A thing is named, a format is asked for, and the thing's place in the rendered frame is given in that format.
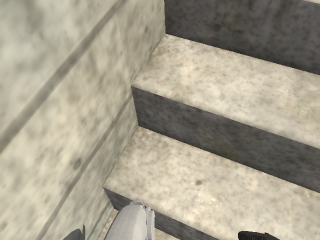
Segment left robot shin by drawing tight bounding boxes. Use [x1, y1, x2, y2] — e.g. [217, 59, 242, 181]
[117, 201, 145, 214]

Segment robot left thigh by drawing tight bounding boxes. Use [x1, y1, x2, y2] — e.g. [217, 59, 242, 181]
[104, 205, 155, 240]

